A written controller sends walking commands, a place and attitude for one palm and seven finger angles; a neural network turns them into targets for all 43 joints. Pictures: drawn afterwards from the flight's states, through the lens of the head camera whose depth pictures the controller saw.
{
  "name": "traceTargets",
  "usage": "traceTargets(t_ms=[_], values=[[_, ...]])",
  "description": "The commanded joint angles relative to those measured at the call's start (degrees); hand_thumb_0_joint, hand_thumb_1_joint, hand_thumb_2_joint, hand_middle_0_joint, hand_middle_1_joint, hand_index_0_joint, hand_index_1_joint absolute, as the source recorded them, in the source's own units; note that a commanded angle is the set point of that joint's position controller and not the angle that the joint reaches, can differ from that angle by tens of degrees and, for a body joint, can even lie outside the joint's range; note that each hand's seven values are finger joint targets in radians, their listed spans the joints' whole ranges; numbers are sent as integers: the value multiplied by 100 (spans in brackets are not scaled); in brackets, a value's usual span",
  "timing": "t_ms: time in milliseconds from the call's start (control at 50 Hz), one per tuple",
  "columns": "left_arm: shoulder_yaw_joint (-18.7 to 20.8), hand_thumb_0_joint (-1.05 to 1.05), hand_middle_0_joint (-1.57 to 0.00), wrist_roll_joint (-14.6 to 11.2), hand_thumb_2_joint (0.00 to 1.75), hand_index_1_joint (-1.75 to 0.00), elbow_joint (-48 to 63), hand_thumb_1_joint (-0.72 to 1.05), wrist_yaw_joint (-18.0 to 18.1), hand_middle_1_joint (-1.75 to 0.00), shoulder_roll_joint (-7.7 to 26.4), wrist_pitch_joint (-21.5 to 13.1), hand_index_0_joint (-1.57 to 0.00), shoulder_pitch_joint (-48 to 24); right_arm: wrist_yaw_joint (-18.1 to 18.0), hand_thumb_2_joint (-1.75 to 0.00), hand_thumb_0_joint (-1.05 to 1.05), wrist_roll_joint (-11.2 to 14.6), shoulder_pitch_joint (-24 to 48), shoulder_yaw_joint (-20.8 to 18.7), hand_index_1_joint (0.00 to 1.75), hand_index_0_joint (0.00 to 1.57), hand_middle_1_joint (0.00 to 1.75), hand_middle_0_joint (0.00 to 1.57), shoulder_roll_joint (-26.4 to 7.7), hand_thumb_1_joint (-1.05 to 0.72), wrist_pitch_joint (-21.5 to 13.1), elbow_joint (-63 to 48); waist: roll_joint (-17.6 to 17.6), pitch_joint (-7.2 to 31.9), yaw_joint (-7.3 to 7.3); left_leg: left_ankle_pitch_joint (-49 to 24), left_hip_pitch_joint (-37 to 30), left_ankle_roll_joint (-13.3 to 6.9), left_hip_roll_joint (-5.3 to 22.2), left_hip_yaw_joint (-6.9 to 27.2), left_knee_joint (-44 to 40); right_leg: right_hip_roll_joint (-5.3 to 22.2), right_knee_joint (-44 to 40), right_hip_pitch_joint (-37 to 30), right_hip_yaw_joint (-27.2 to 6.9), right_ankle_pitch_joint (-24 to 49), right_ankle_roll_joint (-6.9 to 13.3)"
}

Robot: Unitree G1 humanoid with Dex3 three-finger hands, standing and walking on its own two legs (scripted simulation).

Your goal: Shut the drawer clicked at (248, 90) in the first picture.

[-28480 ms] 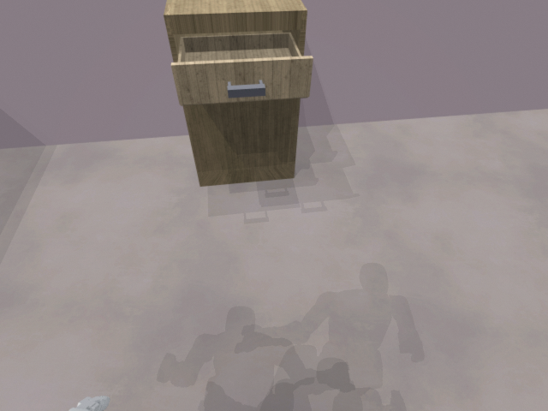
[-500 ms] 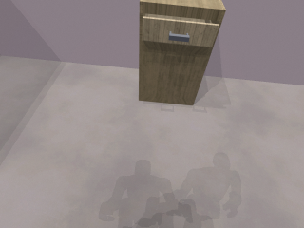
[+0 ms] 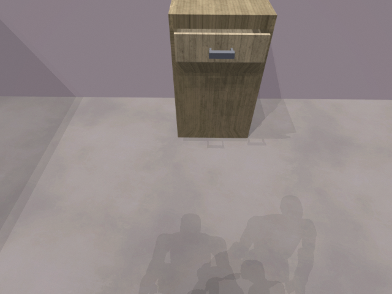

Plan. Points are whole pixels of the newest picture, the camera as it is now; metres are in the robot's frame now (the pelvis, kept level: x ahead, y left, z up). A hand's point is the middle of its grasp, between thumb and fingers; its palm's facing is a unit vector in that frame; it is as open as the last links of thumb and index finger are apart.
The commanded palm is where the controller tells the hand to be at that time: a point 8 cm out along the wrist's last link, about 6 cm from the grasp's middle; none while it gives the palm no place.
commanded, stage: let the arm hang, fingers relaxed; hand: left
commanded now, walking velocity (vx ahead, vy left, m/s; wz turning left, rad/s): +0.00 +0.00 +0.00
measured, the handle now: (221, 52) +1.17 -0.07 -0.08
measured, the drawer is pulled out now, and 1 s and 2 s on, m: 0.05 0.05 0.05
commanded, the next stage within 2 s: look to check the result in 0.18 s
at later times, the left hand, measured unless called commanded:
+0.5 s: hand out of the picture -0.02 +0.15 -0.18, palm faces +0.03 -0.98 -0.17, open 7.3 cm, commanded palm none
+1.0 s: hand out of the picture +0.01 +0.15 -0.18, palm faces +0.02 -0.98 -0.18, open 7.3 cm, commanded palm none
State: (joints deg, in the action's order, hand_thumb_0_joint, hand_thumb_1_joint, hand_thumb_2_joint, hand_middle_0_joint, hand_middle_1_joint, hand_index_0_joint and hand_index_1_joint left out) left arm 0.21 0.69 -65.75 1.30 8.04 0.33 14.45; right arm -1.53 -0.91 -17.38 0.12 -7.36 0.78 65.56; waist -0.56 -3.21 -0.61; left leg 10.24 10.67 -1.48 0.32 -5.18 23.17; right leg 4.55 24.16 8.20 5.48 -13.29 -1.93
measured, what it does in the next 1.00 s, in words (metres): stands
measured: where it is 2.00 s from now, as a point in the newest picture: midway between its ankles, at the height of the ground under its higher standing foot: (241, 273)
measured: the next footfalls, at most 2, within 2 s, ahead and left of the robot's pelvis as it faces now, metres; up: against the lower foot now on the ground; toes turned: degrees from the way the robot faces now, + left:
left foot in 1.70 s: +0.36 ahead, -0.04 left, +0.00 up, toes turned +7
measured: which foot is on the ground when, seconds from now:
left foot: down 0.00-1.00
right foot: down 0.00-1.00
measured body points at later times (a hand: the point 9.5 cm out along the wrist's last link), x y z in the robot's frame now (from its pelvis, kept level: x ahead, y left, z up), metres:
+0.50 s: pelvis +0.01 +0.00 +0.00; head +0.02 -0.01 +0.45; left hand -0.02 +0.21 -0.16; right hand -0.02 -0.20 -0.17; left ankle +0.03 +0.10 -0.74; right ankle +0.00 -0.14 -0.74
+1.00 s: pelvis +0.02 -0.01 +0.00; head +0.03 -0.02 +0.45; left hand +0.01 +0.20 -0.16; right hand -0.01 -0.22 -0.17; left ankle +0.03 +0.10 -0.74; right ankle +0.00 -0.14 -0.74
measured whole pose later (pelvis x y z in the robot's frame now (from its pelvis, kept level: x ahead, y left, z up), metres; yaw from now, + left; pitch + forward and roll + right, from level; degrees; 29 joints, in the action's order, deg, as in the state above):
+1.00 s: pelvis +0.02 -0.01 +0.00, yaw -1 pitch -2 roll +0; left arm 0.9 1.0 -66.8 1.5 7.3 0.1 16.1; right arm -2.2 -1.2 -17.0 -1.0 -7.0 0.4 66.2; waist -0.3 -3.2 -0.6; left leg 12.8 10.2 -0.2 1.6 -5.2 24.8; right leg 3.4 25.6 7.8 5.4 -15.8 -0.7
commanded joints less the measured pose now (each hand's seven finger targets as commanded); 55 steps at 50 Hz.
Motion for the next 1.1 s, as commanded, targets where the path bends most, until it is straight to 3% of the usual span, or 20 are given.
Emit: traceTargets(t_ms=[0, 360, 560, 860, 900, 940, 1000, 1020, 1060, 1080], values=[[143, 0, -20, -12, 90, -30, 61, 90, 50, -30, 565, -46, -20, 503, -27, -90, 0, -11, -346, -111, 30, 20, 30, 20, -481, -90, -95, -96, -11, -279, 65, 276, 274, -35, 525, 618, -655, 246, -452, 238, -294, -101, 252], [147, 0, -20, 5, 90, -30, -37, 90, 88, -30, 331, -74, -20, 672, -67, -90, 0, -4, -539, -148, 30, 20, 30, 20, -300, -90, -128, -15, 48, -293, 11, -39, 88, -72, 546, 542, -544, 232, -408, 341, -323, 118, 249], [136, 0, -20, 7, 90, -30, -41, 90, 87, -30, 361, -92, -20, 673, -60, -90, 0, -3, -445, -147, 30, 20, 30, 20, -320, -90, -115, -24, 71, -398, 2, -38, 70, -49, 538, 513, -523, 234, -484, 394, -368, 82, 261], [164, 0, -20, 1, 90, -30, -5, 90, 70, -30, 484, -118, -20, 552, -67, -90, 0, -6, -310, -154, 30, 20, 30, 20, -447, -90, -148, -24, 29, -238, 26, -363, -52, -40, 569, 516, -479, 256, -526, 225, -373, 288, 287], [140, 0, -20, 0, 90, -30, -80, 90, 66, -30, 368, -87, -20, 617, -71, -90, 0, -32, -474, -143, 30, 20, 30, 20, -324, -90, -101, 67, 165, -137, -34, 349, -132, 3, 555, 453, -435, 198, -540, 251, -323, -331, 286], [193, 0, -20, 34, 90, -30, -45, 90, 25, -30, 413, -18, -20, 577, -69, -90, 0, -84, -564, -210, 30, 20, 30, 20, -377, -90, -43, 73, 173, -354, -69, 1383, 88, -29, 556, 451, -419, 137, -430, 525, -312, -1236, 360], [268, 0, -20, 84, 90, -30, 100, 90, -54, -30, 449, 26, -20, 544, -70, -90, 0, -111, -639, -315, 30, 20, 30, 20, -535, -90, -22, -8, -92, -647, -107, 2272, 329, -164, 807, 772, -596, -48, -76, 939, -188, -1647, 414], [290, 0, -20, 98, 90, -30, 176, 90, -84, -30, 402, 36, -20, 464, -82, -90, 0, -130, -722, -354, 30, 20, 30, 20, -587, -90, -32, -6, -347, -757, -159, 2537, 346, -275, 1005, 1064, -784, -137, 247, 1139, -102, -1557, 415], [294, 0, -20, 125, 90, -30, 413, 90, -154, -30, 261, 24, -20, 191, -121, -90, 0, -156, -1067, -450, 30, 20, 30, 20, -846, -90, -82, 13, -970, -826, -313, 2955, -55, -620, 1638, 1957, -1246, -346, 1271, 1890, 144, -1225, 372], [299, 0, -20, 134, 90, -30, 544, 90, -194, -30, 245, 23, -20, -40, -128, -90, 0, -168, -1253, -482, 30, 20, 30, 20, -943, -90, -116, 17, -1125, -843, -410, 2794, -302, -806, 1904, 2267, -1364, -288, 1644, 2279, 103, -1324, 377]])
